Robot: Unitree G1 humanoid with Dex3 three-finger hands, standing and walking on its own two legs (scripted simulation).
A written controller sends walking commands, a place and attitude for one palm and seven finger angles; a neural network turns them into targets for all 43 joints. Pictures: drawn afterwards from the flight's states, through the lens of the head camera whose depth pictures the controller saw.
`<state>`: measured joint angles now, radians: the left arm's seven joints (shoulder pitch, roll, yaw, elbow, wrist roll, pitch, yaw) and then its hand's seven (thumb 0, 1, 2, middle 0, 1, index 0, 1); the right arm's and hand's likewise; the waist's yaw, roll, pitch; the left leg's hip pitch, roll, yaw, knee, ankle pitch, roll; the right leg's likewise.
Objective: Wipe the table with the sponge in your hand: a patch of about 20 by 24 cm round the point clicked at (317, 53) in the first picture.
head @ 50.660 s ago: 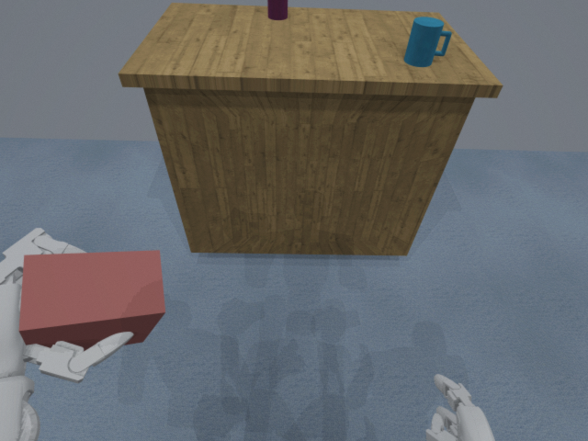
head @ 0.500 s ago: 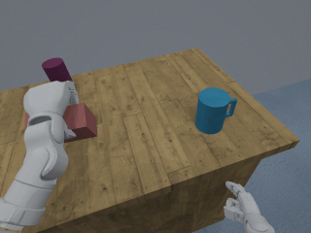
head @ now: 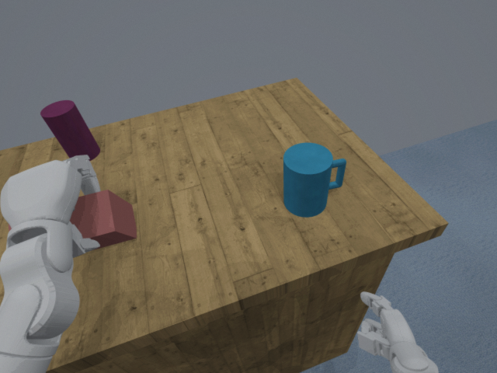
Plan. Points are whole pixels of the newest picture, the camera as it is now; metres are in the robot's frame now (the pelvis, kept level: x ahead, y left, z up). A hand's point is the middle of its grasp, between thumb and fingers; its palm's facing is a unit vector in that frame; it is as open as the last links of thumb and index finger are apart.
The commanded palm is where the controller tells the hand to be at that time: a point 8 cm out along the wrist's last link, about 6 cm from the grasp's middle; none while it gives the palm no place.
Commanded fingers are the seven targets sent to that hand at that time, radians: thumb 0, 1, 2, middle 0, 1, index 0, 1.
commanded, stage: wipe back along the first lane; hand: left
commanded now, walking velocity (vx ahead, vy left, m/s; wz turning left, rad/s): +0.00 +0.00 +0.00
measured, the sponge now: (85, 229) +0.27 +0.31 +0.11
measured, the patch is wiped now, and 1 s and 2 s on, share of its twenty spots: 0.95 0.95 0.95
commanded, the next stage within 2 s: lift the sponge slowly off the table in 0.58 s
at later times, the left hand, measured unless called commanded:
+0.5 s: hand (65, 244) +0.21 +0.27 +0.18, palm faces +0.25 -0.05 -0.97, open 9.5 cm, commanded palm +0.15 +0.26 +0.19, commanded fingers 0.00 0.10 1.30 -1.20 -1.60 -1.20 -1.60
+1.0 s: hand (59, 257) +0.19 +0.26 +0.18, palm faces +0.30 -0.12 -0.95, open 9.4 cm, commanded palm +0.14 +0.25 +0.21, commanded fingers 0.00 0.10 1.30 -1.20 -1.60 -1.20 -1.60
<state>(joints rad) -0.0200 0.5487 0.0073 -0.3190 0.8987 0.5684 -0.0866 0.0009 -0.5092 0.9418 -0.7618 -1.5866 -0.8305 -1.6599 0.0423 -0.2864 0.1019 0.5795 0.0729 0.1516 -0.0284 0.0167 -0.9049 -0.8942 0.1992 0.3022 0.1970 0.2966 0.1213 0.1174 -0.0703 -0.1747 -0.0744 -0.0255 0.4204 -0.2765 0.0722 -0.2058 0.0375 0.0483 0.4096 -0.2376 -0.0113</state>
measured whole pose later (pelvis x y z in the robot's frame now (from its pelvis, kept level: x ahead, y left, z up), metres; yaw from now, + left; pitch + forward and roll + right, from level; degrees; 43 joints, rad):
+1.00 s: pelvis -0.01 -0.01 +0.00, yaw -1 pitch -1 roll -1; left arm 0.28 0.52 0.04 -0.63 0.84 0.54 -0.02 0.01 -0.54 0.95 -0.80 -1.61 -0.88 -1.62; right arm 0.05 -0.27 0.10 0.55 0.07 0.13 -0.05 0.02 -0.90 -0.89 0.20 0.30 0.20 0.30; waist 0.15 0.11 -0.05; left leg -0.14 -0.06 -0.01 0.44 -0.28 0.06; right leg -0.17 0.05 0.06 0.42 -0.23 -0.02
